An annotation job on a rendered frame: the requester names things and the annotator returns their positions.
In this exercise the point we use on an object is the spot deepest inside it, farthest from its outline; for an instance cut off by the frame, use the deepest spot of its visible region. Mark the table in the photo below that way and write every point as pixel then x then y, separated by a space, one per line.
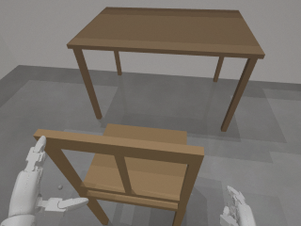
pixel 172 31

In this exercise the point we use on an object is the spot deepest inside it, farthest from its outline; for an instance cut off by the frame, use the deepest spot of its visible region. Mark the left robot forearm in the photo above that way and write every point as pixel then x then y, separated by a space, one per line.
pixel 20 220

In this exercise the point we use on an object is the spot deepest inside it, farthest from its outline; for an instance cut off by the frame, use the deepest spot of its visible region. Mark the robot left hand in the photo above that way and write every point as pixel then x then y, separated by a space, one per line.
pixel 24 199

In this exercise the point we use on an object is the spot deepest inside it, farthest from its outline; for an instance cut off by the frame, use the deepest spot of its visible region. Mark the chair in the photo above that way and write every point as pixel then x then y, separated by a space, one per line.
pixel 143 166

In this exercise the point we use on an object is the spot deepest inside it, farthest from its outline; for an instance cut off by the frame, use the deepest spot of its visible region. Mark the robot right hand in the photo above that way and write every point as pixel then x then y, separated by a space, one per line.
pixel 242 214

